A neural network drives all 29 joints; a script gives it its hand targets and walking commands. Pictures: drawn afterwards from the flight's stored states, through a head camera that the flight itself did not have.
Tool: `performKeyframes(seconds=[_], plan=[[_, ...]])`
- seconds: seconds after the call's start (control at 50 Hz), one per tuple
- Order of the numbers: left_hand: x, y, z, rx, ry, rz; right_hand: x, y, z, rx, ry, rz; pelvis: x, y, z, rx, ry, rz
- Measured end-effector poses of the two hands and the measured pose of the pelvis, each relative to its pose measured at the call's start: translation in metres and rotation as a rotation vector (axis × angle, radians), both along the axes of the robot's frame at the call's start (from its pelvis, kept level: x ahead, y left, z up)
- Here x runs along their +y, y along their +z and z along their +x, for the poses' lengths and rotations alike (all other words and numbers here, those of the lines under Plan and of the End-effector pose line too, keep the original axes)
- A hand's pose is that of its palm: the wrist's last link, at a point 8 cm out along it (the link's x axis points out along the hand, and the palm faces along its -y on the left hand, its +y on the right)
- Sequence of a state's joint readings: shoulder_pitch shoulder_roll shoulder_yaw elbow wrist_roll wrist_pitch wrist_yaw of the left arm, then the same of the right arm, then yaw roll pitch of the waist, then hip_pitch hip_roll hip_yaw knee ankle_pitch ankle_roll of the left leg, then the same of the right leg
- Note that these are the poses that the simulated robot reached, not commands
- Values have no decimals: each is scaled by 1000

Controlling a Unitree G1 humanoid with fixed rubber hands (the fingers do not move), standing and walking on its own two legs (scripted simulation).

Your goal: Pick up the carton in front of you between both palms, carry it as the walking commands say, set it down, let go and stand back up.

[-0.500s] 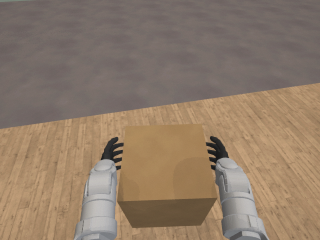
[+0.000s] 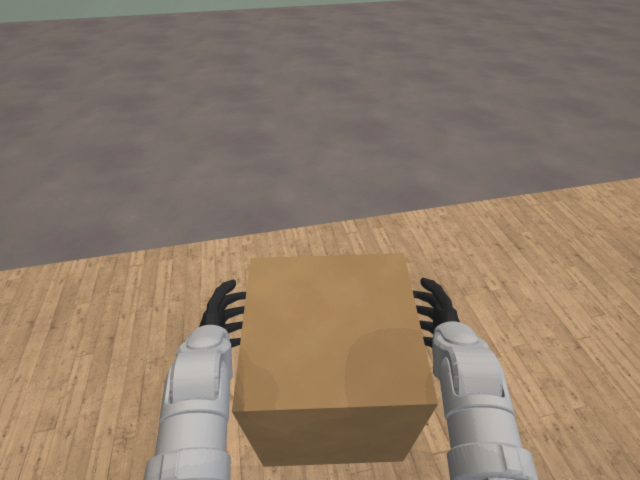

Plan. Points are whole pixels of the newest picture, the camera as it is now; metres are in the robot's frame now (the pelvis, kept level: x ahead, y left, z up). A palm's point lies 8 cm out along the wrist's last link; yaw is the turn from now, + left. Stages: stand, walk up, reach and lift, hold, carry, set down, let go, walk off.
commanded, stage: hold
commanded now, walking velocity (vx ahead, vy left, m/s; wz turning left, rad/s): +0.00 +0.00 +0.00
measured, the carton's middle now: (330, 364) +0.29 +0.00 -0.03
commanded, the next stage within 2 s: carry in 0.94 s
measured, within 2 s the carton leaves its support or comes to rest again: neither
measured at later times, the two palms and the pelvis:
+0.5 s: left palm (212, 339) +0.28 +0.15 +0.05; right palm (448, 335) +0.28 -0.15 +0.05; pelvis -0.01 +0.00 +0.00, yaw +0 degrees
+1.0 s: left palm (213, 336) +0.28 +0.15 +0.05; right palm (446, 332) +0.28 -0.15 +0.05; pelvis +0.00 +0.00 +0.00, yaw +0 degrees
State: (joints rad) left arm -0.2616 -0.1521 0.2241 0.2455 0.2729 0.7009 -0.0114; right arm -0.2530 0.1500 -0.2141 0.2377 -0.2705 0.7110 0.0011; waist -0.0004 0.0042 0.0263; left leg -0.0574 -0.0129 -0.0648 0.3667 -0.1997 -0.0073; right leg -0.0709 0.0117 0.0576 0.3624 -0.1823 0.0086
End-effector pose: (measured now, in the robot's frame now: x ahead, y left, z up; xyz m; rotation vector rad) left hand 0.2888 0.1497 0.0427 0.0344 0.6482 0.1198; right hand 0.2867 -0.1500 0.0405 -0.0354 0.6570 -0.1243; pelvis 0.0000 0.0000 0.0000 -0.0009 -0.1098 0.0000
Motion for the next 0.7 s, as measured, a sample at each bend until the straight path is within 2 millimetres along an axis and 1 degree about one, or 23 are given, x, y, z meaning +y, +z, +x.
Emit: performKeyframes(seconds=[0.1,0.26,0.44,0.7], plan=[[0,9,-6,-16,0,1,0,10,-6,-16,3,-1,0,1,-1,-17,-1,0],[0,6,-13,11,7,-5,0,6,-12,11,0,7,0,-1,-10,-38,-1,0],[0,8,-12,-2,15,-17,-1,8,-10,-2,-8,18,-1,-2,-15,-38,1,1],[0,8,-8,2,10,-4,0,9,-6,2,3,7,-2,-1,-8,-32,2,0]])
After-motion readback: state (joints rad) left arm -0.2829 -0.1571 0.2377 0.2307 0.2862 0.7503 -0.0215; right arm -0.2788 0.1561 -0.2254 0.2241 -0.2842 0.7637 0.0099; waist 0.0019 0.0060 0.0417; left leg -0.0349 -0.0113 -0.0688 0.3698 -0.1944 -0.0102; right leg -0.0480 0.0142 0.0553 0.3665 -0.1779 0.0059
